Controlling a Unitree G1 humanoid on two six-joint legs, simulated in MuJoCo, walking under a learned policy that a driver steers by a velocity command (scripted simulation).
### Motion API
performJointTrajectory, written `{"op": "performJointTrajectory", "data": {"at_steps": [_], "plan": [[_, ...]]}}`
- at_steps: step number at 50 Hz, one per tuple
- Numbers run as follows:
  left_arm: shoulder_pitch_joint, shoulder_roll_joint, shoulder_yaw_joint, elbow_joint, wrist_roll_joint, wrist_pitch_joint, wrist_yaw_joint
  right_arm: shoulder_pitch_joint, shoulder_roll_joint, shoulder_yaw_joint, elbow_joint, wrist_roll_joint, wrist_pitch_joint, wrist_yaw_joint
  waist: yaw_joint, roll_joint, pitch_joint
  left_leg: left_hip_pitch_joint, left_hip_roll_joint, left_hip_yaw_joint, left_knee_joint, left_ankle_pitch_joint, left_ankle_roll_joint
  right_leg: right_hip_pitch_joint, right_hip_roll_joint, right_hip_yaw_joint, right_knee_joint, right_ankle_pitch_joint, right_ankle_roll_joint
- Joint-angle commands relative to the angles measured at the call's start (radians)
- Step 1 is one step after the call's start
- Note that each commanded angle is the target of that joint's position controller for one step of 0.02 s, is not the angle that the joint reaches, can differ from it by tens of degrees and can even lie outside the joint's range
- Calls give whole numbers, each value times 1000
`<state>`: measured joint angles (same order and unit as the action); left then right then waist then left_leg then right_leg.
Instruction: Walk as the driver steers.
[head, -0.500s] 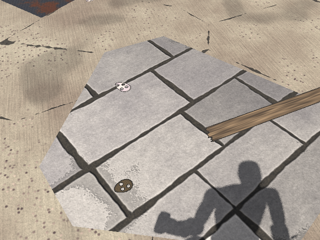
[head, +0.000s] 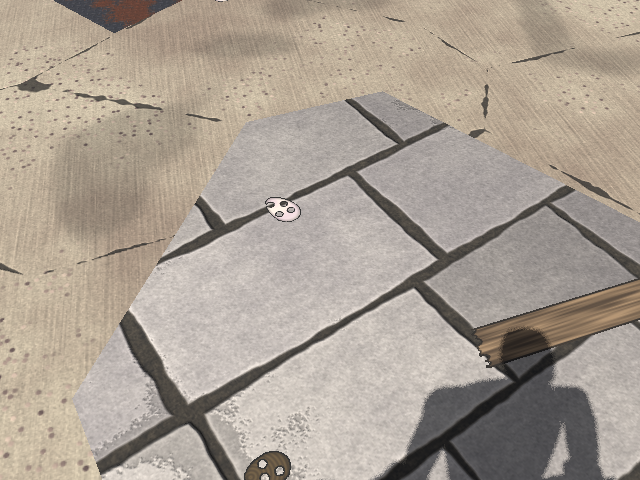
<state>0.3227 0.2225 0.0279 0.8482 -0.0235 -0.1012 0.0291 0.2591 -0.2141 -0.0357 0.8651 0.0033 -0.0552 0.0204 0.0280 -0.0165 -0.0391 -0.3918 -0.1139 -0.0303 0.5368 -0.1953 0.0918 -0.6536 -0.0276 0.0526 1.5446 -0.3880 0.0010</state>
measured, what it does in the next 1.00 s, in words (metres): walks ahead, turning left: right foot, then left foot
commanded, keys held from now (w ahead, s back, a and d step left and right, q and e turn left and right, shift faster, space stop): w+q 0.64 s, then w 0.16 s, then w+e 0.20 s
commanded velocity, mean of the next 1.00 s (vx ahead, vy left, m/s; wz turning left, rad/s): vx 0.50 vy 0.00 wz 0.39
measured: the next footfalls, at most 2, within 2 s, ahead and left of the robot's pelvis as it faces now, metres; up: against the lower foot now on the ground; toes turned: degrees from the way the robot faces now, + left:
right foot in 0.26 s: +0.31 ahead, -0.14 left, +0.00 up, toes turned +13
left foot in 0.78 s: +0.47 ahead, +0.21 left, +0.00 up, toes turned +28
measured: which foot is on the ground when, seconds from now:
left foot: down 0.00-0.26, up 0.28-0.76, down 0.78-1.00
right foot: up 0.00-0.24, down 0.26-0.78, up 0.80-1.00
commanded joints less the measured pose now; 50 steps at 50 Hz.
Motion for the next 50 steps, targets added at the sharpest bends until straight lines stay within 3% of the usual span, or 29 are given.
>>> {"op": "performJointTrajectory", "data": {"at_steps": [1,3,5,7,9,11,12,13,14,15,16,17,18,20,25,29,34,36,37,38,39,40,41,42,43,44,45,47,50], "plan": [[-29,122,43,-115,50,-1,25,-100,-144,-34,-114,-7,-27,-19,48,10,45,36,318,-437,-289,135,224,-151,-102,70,-381,141,57],[-97,73,32,-142,58,-1,24,-78,-171,-45,-117,2,-28,-29,26,68,20,-123,200,-255,-297,263,175,90,-51,-1,-641,289,67],[-195,41,22,-165,36,-1,11,9,-187,-58,-95,18,-17,-41,-24,88,-7,-110,182,-230,-291,241,164,200,3,-14,-826,434,77],[-248,53,25,-184,16,3,3,64,-181,-63,-84,30,-6,-47,-52,91,-7,-26,206,-283,-274,155,159,198,20,8,-920,445,80],[-296,82,36,-205,13,-1,-5,99,-165,-67,-82,40,7,-50,-66,87,-12,72,222,-353,-226,59,138,197,27,31,-1006,396,63],[-292,107,49,-210,12,-15,-16,109,-166,-71,-90,35,17,-52,-52,97,-25,120,218,-402,-159,-2,114,272,36,31,-1076,323,30],[-238,125,61,-196,11,-21,-17,104,-149,-67,-96,29,18,-50,-19,99,-41,107,190,-395,-101,-13,90,368,24,26,-1115,296,1],[-127,163,76,-177,23,-26,-13,84,-109,-53,-112,20,12,-46,36,71,-107,13,145,-343,48,-36,52,566,-64,83,-1096,290,-46],[12,240,96,-159,43,-21,-3,156,-42,-35,-129,25,-2,-40,52,-127,-248,-248,23,-191,354,-257,-15,926,-280,340,-1099,269,-161],[98,249,107,-123,23,-12,-12,163,-94,-32,-159,30,-11,-40,67,-299,-298,-445,41,-135,575,-397,-35,1008,-423,655,-1172,34,-249],[58,186,91,-145,21,-10,-11,119,-168,-54,-151,27,-10,-40,79,-180,-199,-515,96,-144,683,-321,-50,930,-388,621,-1208,-77,-230],[8,158,81,-152,28,-3,-10,48,-178,-62,-163,21,-1,-41,72,-114,-102,-525,127,-116,714,-230,-59,821,-343,496,-1226,-26,-197],[-52,134,73,-155,34,3,-11,19,-167,-64,-169,16,8,-40,46,-81,-42,-497,155,-101,689,-162,-66,711,-294,392,-1258,62,-180],[-118,102,63,-145,38,3,-17,22,-137,-68,-175,20,23,-33,-9,-108,28,-411,195,-88,629,-109,-72,555,-238,246,-1319,186,-160],[-94,138,82,-97,31,-9,-16,-48,-96,-63,-211,12,37,-28,-18,-66,27,-398,207,-75,491,59,-89,538,-236,46,-1376,418,-175],[-74,164,90,-68,23,0,-6,-160,-78,-53,-239,15,29,-5,12,-64,43,-338,200,-30,281,227,-82,560,-218,-86,-1374,446,-146],[3,206,104,-26,0,15,-13,-290,-75,-47,-293,19,25,27,47,-53,99,-292,179,28,129,135,-39,646,-263,-132,-1342,446,-137],[6,235,111,-10,-8,22,-16,-279,-94,-55,-300,14,23,31,19,-72,93,-207,138,72,84,22,-1,675,-275,-150,-1269,662,-130],[-1,250,114,-4,-14,26,-16,-226,-115,-67,-288,9,22,29,-23,-86,55,-98,99,105,50,-7,22,677,-267,-174,-1181,846,-119],[-6,249,108,5,-16,30,-14,-85,-149,-90,-245,10,20,26,-104,-71,-17,115,55,133,-29,64,52,640,-235,-218,-1015,963,-97],[4,222,95,3,-2,28,-10,80,-215,-120,-197,12,23,12,-172,-37,-116,428,95,44,-2,124,86,448,-198,-241,-780,836,-59],[81,104,45,-52,33,8,-25,162,-351,-140,-179,10,16,2,-126,230,-247,831,403,-481,-38,46,264,-9,-49,-225,-351,101,14],[61,135,46,-24,3,-27,-40,224,-289,-115,-179,9,14,-3,-160,205,-396,861,510,-745,-195,-10,318,-105,12,-7,-192,-223,1],[-44,197,68,-48,-39,-35,-45,170,-232,-95,-171,-3,8,-2,-172,144,-261,770,467,-555,-196,58,254,-184,-38,15,-154,-148,-17],[-94,187,62,-59,-33,-34,-38,87,-198,-84,-175,3,1,-2,-139,111,-162,612,426,-404,-200,135,207,-168,-85,4,-220,-53,-27],[-117,180,65,-54,-10,-28,-28,14,-156,-71,-172,3,-5,-1,-102,75,-92,470,388,-308,-227,191,178,-122,-117,1,-288,13,-24],[-93,178,71,-45,-4,-13,-26,-29,-125,-61,-173,-6,-13,2,-62,95,-55,368,358,-239,-265,230,158,-55,-139,14,-329,65,-23],[-37,136,66,-23,-10,19,-26,-51,-118,-63,-157,-10,-32,3,-20,101,-34,275,347,-169,-334,239,152,10,-143,22,-360,127,-18],[-86,113,63,-37,-7,43,-18,-35,-137,-70,-119,-19,-53,-6,-18,69,32,240,346,-56,-385,315,137,-54,-125,57,-465,243,-2]]}}
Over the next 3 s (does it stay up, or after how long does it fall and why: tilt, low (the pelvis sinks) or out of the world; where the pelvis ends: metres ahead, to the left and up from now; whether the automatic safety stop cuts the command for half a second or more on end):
stays up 1.57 0.21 0.01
